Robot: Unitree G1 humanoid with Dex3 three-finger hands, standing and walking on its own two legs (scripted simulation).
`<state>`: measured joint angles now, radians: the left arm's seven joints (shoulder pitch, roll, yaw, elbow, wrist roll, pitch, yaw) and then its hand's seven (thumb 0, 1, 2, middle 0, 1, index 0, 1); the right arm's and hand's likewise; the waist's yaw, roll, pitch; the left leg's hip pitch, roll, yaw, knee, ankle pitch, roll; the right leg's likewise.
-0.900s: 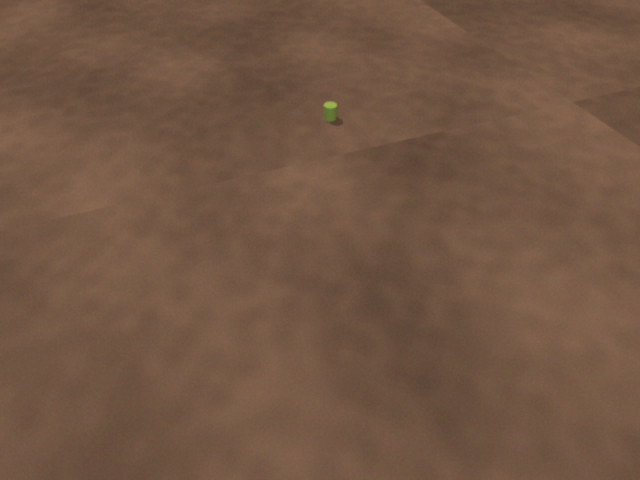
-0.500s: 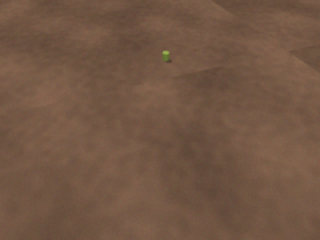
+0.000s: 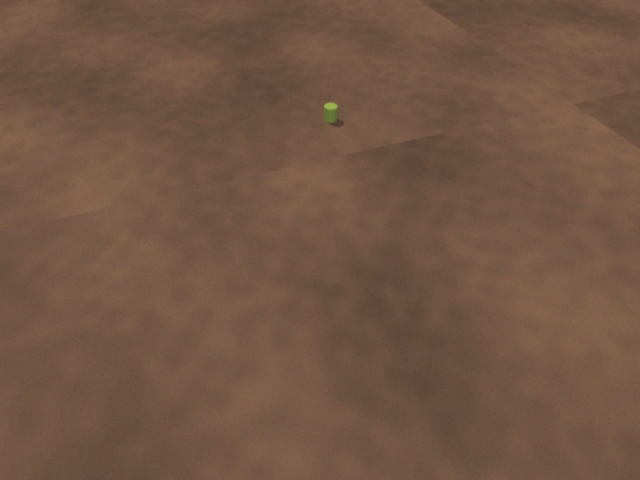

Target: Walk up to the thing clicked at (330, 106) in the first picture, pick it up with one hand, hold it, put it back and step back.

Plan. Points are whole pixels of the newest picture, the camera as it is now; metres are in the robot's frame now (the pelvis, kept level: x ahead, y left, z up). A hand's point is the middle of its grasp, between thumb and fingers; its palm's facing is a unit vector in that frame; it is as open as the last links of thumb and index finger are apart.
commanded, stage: stand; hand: left
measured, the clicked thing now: (330, 112) +2.09 +0.01 -0.74
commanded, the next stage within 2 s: walk up in 0.22 s
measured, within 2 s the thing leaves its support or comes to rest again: neither
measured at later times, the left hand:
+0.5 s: hand (147, 476) +0.16 +0.24 -0.13, palm faces -0.10 -0.91 -0.41, open 7.3 cm
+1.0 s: hand (221, 385) +0.30 +0.18 -0.17, palm faces -0.03 -0.94 -0.35, open 7.3 cm
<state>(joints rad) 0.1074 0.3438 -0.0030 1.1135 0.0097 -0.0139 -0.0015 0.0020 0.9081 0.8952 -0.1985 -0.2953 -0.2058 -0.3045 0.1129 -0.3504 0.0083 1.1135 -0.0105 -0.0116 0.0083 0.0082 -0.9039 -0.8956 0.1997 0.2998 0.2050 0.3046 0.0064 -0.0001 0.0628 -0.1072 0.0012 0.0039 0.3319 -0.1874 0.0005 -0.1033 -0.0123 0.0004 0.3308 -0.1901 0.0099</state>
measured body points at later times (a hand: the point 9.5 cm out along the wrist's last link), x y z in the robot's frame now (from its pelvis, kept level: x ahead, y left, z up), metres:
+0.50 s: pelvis +0.05 -0.05 -0.01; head +0.05 -0.07 +0.44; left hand +0.17 +0.29 -0.10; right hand +0.07 -0.40 -0.13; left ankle +0.00 +0.12 -0.75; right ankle +0.13 -0.21 -0.72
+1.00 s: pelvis +0.29 -0.10 -0.02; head +0.31 -0.09 +0.42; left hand +0.30 +0.23 -0.14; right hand +0.41 -0.43 -0.12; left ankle +0.44 +0.02 -0.75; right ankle +0.14 -0.22 -0.75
